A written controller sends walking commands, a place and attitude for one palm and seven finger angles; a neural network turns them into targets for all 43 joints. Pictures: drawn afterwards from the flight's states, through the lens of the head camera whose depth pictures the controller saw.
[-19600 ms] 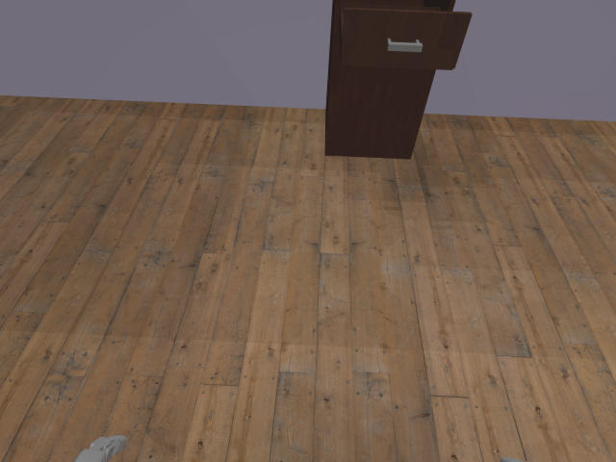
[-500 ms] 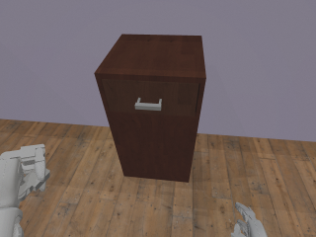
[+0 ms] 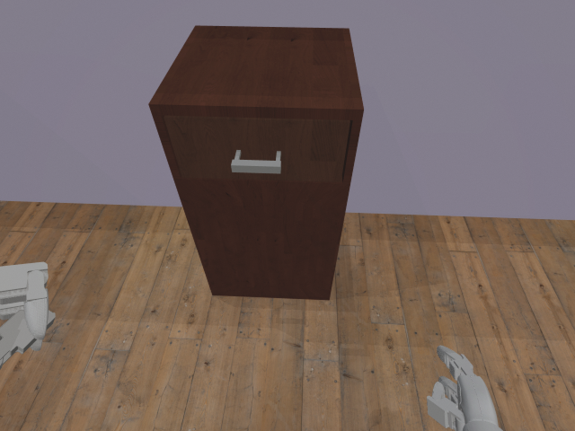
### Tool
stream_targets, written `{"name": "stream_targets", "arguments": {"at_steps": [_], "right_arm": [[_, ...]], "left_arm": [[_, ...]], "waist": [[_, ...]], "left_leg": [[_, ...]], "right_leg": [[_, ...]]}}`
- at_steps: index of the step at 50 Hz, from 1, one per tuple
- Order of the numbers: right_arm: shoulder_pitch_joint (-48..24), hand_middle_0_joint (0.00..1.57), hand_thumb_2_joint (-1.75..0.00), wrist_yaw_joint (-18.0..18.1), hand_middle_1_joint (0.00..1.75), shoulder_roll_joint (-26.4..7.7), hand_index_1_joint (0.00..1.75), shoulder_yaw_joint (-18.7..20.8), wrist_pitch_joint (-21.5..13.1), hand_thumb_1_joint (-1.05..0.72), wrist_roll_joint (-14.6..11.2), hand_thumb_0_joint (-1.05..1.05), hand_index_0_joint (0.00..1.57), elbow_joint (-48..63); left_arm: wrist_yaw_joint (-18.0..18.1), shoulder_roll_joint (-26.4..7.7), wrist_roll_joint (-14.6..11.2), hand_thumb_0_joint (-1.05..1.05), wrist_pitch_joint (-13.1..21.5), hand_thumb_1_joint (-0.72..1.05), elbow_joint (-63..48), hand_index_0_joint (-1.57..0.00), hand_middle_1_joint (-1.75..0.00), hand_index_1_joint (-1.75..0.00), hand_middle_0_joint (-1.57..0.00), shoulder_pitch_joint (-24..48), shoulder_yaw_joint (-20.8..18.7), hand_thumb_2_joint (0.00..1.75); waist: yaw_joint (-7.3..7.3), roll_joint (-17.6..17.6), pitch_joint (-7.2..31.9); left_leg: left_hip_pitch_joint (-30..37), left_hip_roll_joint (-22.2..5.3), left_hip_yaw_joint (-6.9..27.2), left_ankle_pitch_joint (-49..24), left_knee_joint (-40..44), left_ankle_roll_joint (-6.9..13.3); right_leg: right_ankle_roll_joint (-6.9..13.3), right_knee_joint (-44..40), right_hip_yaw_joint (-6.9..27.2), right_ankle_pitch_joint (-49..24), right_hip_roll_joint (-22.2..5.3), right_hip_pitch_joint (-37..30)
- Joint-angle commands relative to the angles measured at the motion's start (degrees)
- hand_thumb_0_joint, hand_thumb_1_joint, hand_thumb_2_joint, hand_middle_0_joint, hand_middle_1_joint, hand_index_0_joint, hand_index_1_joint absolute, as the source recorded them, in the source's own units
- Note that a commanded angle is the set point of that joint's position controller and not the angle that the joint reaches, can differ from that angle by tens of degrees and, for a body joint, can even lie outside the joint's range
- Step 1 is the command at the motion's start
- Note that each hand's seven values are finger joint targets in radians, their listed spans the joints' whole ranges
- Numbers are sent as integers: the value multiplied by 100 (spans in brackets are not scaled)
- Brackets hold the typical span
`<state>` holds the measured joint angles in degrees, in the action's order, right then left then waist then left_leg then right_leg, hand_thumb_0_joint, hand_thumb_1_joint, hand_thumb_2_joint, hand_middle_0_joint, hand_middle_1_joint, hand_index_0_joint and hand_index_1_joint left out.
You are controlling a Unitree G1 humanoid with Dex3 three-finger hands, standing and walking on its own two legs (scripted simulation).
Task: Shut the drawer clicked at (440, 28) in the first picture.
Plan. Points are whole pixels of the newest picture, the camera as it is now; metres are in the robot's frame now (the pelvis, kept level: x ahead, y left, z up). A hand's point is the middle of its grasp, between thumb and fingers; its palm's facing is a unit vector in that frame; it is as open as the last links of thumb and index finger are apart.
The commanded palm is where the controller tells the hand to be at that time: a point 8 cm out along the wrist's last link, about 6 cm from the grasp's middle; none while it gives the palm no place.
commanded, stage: step back with the hand held close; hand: left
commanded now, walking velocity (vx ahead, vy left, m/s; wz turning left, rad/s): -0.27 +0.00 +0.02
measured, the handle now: (257, 160) +0.69 +0.12 -0.05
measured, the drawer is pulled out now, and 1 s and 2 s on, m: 0.00 0.00 0.00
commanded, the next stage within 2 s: stop stepping back and stand still in 1.04 s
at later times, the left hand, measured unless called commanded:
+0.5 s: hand (25, 383) +0.13 +0.24 +0.16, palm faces +0.33 -0.79 -0.52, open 3.2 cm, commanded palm +0.06 +0.28 +0.18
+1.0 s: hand out of the picture +0.01 +0.28 +0.18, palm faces +0.48 -0.78 -0.41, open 3.3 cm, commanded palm -0.05 +0.30 +0.18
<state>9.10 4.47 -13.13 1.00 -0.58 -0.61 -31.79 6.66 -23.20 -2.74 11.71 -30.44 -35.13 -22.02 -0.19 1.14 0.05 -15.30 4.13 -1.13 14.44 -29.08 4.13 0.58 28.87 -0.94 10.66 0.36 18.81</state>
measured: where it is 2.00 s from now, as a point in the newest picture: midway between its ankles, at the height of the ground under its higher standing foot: outside the picture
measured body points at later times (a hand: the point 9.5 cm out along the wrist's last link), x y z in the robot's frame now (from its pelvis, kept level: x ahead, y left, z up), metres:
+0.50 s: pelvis -0.06 +0.00 -0.01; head -0.02 +0.01 +0.44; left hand +0.11 +0.28 +0.18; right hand +0.12 -0.24 -0.08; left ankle +0.01 +0.07 -0.73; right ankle +0.00 -0.12 -0.73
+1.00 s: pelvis -0.16 +0.01 +0.00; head -0.14 +0.06 +0.44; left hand -0.02 +0.32 +0.20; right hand +0.04 -0.19 -0.08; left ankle +0.01 +0.09 -0.73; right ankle -0.32 -0.15 -0.68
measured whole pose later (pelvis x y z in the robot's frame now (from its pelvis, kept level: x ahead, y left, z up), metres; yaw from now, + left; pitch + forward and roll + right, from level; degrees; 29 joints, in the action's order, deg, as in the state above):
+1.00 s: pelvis -0.16 +0.01 +0.00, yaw +5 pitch +5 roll -7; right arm 10.9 2.4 -8.1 0.5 -7.1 1.2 -36.8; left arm 8.1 -24.9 -2.8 16.9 -37.4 -33.9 -25.3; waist -1.8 0.6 2.6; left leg -32.1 -4.2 -3.7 -3.1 -22.6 3.9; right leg 0.9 44.8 -1.2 33.1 4.7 9.7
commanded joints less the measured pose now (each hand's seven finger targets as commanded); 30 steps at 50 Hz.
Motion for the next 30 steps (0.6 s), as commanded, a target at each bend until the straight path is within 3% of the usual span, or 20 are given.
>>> {"name": "stream_targets", "arguments": {"at_steps": [1, 4, 7, 8, 10, 11, 15, 17, 18, 19, 21, 23, 25, 26, 28, 30], "right_arm": [[-446, 20, -90, 47, 30, -777, 30, 281, -283, -90, 2, 0, 20, 921], [-352, 20, -90, 19, 30, -820, 30, 282, -323, -90, 12, 0, 20, 980], [-264, 20, -90, 26, 30, -832, 30, 260, -400, -90, 44, 0, 20, 1010], [-250, 20, -90, 25, 30, -858, 30, 254, -436, -90, 55, 0, 20, 1027], [-335, 20, -90, 79, 30, -890, 30, 234, -512, -90, 75, 0, 20, 1061], [-319, 20, -90, 96, 30, -834, 30, 233, -538, -90, 77, 0, 20, 1068], [-251, 20, -90, 83, 30, -823, 30, 319, -631, -90, 86, 0, 20, 1037], [-187, 20, -90, 42, 30, -821, 30, 322, -614, -90, 94, 0, 20, 914], [-185, 20, -90, 24, 30, -806, 30, 325, -606, -90, 103, 0, 20, 874], [-239, 20, -90, 8, 30, -819, 30, 325, -596, -90, 115, 0, 20, 845], [-237, 20, -90, -27, 30, -786, 30, 353, -583, -90, 62, 0, 20, 820], [-282, 20, -90, -37, 30, -792, 30, 368, -546, -90, 52, 0, 20, 860], [-322, 20, -90, -27, 30, -822, 30, 379, -522, -90, 55, 0, 20, 919], [-324, 20, -90, -30, 30, -768, 30, 377, -498, -90, 36, 0, 20, 922], [-295, 20, -90, -49, 30, -751, 30, 389, -456, -90, 27, 0, 20, 944], [-156, 20, -90, -69, 30, -744, 30, 433, -414, -90, 35, 0, 20, 855]], "left_arm": [[96, -719, 80, 0, 322, 90, -896, -140, -160, -160, -140, 119, -537, 90], [134, -757, 160, 0, 417, 90, -1079, -140, -160, -160, -140, 302, -512, 90], [186, -821, 220, 0, 519, 90, -1371, -140, -160, -160, -140, 347, -556, 90], [199, -812, 246, 0, 549, 90, -1486, -140, -160, -160, -140, 356, -560, 90], [234, -864, 321, 0, 589, 90, -1652, -140, -160, -160, -140, 471, -665, 90], [236, -843, 360, 0, 595, 90, -1619, -140, -160, -160, -140, 416, -694, 90], [192, -940, 351, 0, 623, 90, -1433, -140, -160, -160, -140, 180, -882, 90], [124, -846, 246, 0, 670, 90, -1327, -140, -160, -160, -140, 77, -797, 90], [105, -860, 195, 0, 700, 90, -1331, -140, -160, -160, -140, 30, -818, 90], [75, -832, 177, 0, 704, 90, -1276, -140, -160, -160, -140, 64, -777, 90], [44, -819, 132, 0, 687, 90, -1365, -140, -160, -160, -140, -50, -741, 90], [37, -935, 111, 0, 698, 90, -1484, -140, -160, -160, -140, -97, -843, 90], [65, -1062, 133, 0, 698, 90, -1599, -140, -160, -160, -140, -89, -988, 90], [73, -1068, 138, 0, 704, 90, -1562, -140, -160, -160, -140, -159, -1021, 90], [99, -1114, 136, 0, 738, 90, -1560, -140, -160, -160, -140, -102, -1055, 90], [164, -1199, 94, 0, 790, 90, -1609, -140, -160, -160, -140, 64, -1089, 90]], "waist": [[77, -83, 258], [123, -201, 83], [141, 14, 225], [143, 234, 254], [77, 952, 328], [35, 1030, 336], [46, 439, 394], [79, 55, 478], [72, 125, 725], [64, 216, 820], [52, 66, 1111], [53, 25, 1220], [73, 73, 1111], [96, -98, 1012], [159, -284, 709], [212, -477, 568]], "left_leg": [[-1725, -950, 983, 760, 1001, 161], [-1908, -816, 985, 1686, 785, 212], [-1822, -916, 1133, 1874, 884, 250], [-1955, -1038, 1294, 2028, 1126, 289], [-2825, -1461, 1789, 2622, 1900, 436], [-3028, -1554, 1842, 2580, 1954, 465], [-2845, -1305, 1476, 1205, 1208, 396], [-2157, -1079, 1222, 122, 817, 225], [-1753, -1045, 1112, -525, 676, 165], [-1694, -1086, 1104, -594, 663, 169], [-1213, -1087, 988, -1063, 463, 128], [-1285, -1080, 955, -676, 441, 162], [-1691, -1023, 988, 199, 443, 184], [-1813, -957, 961, 680, 376, 177], [-1931, -739, 860, 1555, 14, 116], [-1363, -551, 750, 1479, -703, -75]], "right_leg": [[-20, -97, 740, -317, -372, -1380], [34, -547, 979, 733, -485, -1029], [0, -453, 851, 1025, -400, -938], [-45, -189, 709, 891, -277, -1077], [-157, 928, 399, 220, 101, -1968], [-178, 1245, 364, -87, 197, -2169], [-108, 958, 611, -1041, 129, -2256], [-12, 646, 819, -1637, -49, -1763], [-5, 605, 850, -1958, -113, -1627], [-29, 681, 868, -1809, -119, -1599], [-50, 625, 880, -1879, -135, -1417], [-73, 559, 931, -1647, -151, -1416], [-17, 444, 1120, -1322, -222, -1466], [29, 277, 1264, -996, -319, -1347], [190, -318, 1721, 44, -602, -843], [452, -968, 2067, 1085, -1025, 76]]}}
